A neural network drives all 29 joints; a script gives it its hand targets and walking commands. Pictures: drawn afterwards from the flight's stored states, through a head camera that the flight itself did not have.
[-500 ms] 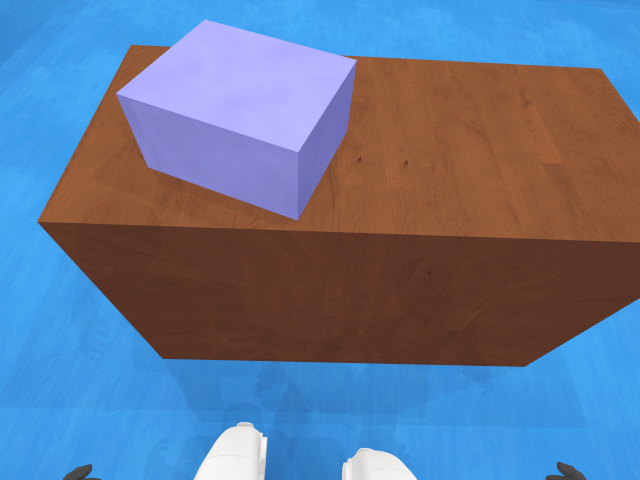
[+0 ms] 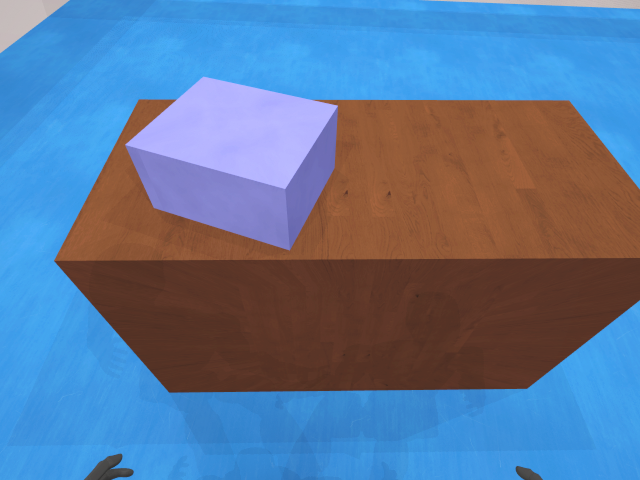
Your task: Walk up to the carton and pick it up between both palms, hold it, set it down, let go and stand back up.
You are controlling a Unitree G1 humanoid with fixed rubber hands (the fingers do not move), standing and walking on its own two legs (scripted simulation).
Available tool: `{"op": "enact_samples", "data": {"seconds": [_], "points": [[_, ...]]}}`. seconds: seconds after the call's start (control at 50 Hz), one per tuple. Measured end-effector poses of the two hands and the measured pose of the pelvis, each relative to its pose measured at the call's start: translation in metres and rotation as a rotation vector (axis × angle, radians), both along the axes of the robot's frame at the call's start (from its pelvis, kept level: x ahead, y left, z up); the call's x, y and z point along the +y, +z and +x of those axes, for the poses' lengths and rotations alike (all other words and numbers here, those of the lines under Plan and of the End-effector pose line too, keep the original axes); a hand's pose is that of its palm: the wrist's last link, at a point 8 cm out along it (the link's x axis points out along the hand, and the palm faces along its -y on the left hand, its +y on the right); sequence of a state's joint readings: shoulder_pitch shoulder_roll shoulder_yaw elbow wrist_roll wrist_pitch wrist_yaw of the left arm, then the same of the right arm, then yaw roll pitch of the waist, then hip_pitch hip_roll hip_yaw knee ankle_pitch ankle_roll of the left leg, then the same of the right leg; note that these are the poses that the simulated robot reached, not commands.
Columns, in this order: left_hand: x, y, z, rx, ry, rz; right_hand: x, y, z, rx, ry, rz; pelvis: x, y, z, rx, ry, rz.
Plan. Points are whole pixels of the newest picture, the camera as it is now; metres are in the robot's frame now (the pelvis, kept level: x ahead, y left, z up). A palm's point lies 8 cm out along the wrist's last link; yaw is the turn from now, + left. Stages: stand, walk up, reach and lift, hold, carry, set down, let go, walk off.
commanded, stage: walk up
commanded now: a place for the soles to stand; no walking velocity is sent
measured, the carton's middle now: (243, 157) +0.65 +0.14 +0.00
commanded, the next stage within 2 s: none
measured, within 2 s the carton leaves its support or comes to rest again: neither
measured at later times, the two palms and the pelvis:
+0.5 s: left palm out of the picture +0.06 +0.41 -0.11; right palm out of the picture +0.11 -0.26 -0.10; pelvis +0.05 +0.07 +0.00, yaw +0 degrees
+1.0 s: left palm (30, 387) +0.26 +0.43 -0.12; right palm (428, 426) +0.21 -0.16 -0.14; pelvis +0.17 +0.13 -0.02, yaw +0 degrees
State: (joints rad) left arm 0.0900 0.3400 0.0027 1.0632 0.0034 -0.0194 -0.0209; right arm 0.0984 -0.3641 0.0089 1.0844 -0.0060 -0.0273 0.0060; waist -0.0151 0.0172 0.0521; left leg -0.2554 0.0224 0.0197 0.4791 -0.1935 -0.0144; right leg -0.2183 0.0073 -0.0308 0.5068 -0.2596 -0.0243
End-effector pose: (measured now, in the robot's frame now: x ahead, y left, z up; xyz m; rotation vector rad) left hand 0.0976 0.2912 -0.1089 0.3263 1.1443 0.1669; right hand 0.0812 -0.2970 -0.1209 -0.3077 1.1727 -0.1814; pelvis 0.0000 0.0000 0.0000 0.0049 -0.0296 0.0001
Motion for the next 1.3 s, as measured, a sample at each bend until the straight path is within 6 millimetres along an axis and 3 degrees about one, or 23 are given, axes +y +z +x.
{"op": "enact_samples", "data": {"seconds": [0.16,0.3,0.4,0.46,0.52,0.58,0.64,0.74,0.82,0.9,0.98,1.14,1.3], "points": [[0.005,-0.002,0.007,0.017,-0.001,-0.023,0.000,0.011,-0.008,0.032,-0.021,-0.031,0.006,0.006,0.005,0.007,-0.014,-0.006],[0.012,-0.004,0.006,0.007,0.003,-0.035,0.006,0.017,-0.004,0.032,-0.014,-0.031,0.016,0.007,0.010,0.004,-0.019,-0.017],[0.053,0.001,-0.021,0.033,0.054,0.033,0.013,0.020,0.008,0.039,-0.006,-0.029,0.040,0.005,0.023,0.000,-0.023,-0.021],[0.089,0.003,-0.035,0.086,0.091,0.076,0.024,0.020,0.018,0.046,-0.011,-0.032,0.059,0.002,0.036,-0.010,-0.007,-0.030],[0.128,-0.001,-0.035,0.127,0.109,0.112,0.041,0.017,0.030,0.043,-0.017,-0.041,0.082,-0.007,0.053,-0.019,0.011,-0.031],[0.166,-0.016,-0.018,0.141,0.094,0.143,0.060,0.006,0.039,0.022,-0.030,-0.074,0.108,-0.026,0.070,-0.031,0.011,-0.003],[0.181,-0.020,0.011,0.126,0.074,0.145,0.083,-0.002,0.039,0.021,-0.060,-0.057,0.121,-0.029,0.083,-0.037,-0.003,0.002],[0.177,-0.009,0.071,0.037,0.014,0.100,0.119,-0.003,0.040,0.055,-0.071,-0.003,0.131,-0.017,0.107,-0.041,-0.007,0.024],[0.164,0.000,0.108,0.012,-0.020,0.070,0.130,-0.010,0.053,0.081,-0.062,0.018,0.135,-0.013,0.129,-0.027,-0.004,0.025],[0.152,-0.004,0.134,0.001,-0.014,0.069,0.130,-0.023,0.081,0.088,-0.049,0.028,0.131,-0.019,0.149,-0.020,-0.010,0.016],[0.139,-0.006,0.156,-0.004,-0.013,0.043,0.133,-0.021,0.118,0.069,-0.031,0.024,0.131,-0.016,0.163,-0.002,-0.003,0.014],[0.127,-0.013,0.198,-0.034,-0.001,-0.042,0.135,0.002,0.184,-0.006,0.016,-0.032,0.138,-0.007,0.191,0.020,0.010,0.006],[0.135,-0.012,0.223,-0.050,0.020,-0.061,0.139,0.025,0.232,-0.075,0.037,-0.066,0.142,0.001,0.206,0.020,0.014,-0.006]]}}
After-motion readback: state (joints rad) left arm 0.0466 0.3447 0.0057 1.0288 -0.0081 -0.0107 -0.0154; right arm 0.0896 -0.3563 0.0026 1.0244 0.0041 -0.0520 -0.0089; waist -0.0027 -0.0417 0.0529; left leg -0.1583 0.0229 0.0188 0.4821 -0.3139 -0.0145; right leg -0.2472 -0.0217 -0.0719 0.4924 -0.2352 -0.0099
